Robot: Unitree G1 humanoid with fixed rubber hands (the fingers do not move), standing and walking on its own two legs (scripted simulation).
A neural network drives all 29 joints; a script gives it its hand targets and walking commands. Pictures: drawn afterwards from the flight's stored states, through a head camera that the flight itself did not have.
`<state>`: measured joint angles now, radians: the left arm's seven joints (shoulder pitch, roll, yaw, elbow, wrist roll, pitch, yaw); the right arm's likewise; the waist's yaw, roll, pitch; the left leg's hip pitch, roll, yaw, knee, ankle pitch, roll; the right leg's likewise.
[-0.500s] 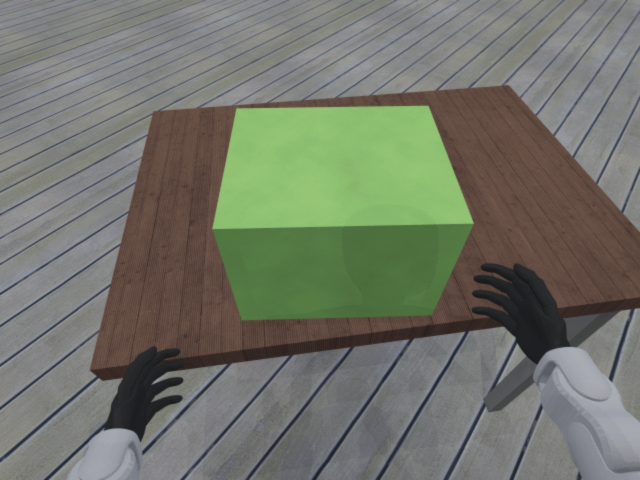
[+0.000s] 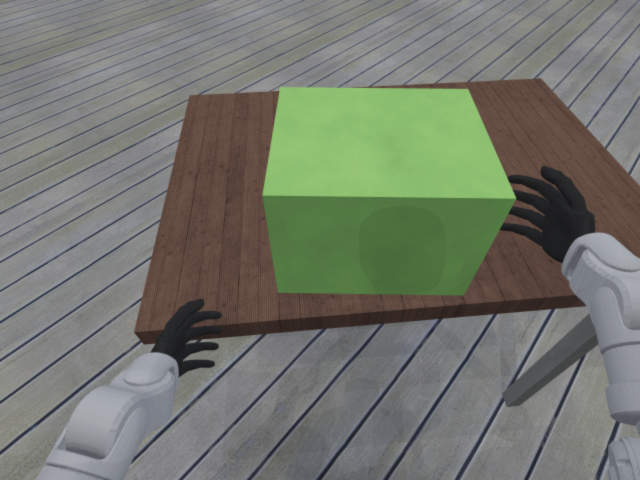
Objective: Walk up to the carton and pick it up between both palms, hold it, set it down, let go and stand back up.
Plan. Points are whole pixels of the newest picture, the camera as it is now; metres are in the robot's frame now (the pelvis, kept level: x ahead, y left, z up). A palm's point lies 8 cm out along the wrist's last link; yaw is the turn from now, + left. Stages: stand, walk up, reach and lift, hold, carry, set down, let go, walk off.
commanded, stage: reach and lift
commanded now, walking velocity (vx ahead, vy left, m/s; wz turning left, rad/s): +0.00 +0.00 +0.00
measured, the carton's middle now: (372, 191) +0.50 -0.03 +0.06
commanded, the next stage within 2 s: none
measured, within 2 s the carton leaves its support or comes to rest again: neither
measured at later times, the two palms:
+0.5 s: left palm (130, 113) +0.38 +0.22 +0.26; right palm out of the picture +0.34 -0.24 +0.28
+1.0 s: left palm (199, 154) +0.48 +0.21 +0.14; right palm (534, 155) +0.47 -0.23 +0.17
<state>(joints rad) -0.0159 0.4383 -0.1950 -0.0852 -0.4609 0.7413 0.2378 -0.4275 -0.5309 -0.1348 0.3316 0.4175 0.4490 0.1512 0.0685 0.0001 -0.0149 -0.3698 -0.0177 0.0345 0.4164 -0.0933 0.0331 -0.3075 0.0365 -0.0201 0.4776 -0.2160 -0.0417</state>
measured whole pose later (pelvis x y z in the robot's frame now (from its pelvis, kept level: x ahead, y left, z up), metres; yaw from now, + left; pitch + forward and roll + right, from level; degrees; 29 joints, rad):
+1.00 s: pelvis -0.01 +0.03 +0.00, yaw -9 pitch +15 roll -2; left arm -1.12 0.44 -0.21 0.84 -0.48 0.49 0.25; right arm -1.37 -0.52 -0.07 1.38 0.25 0.34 0.23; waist 0.12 0.00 -0.05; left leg -0.61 -0.03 -0.02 0.44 -0.08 0.02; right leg -0.53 0.05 0.00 0.34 -0.08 0.00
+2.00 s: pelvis +0.28 -0.08 +0.01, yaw -15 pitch +28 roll +1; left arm 0.22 0.30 0.31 -0.11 -0.31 0.06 -0.05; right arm 0.08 -0.47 0.20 -0.13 0.32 -0.18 -0.12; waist 0.13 0.03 -0.10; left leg -0.42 0.11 0.06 0.00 0.00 -0.08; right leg -0.56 -0.02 0.00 0.00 0.09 0.01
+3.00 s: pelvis +0.26 -0.03 +0.02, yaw -8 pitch +8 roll +0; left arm -0.44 0.19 0.22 -0.01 -0.18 0.68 0.08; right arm -0.59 -0.51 0.09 0.21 0.38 0.38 -0.02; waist 0.06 0.07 -0.01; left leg -0.20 0.05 -0.05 0.18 -0.12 -0.06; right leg -0.24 -0.03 0.07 0.08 0.00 0.06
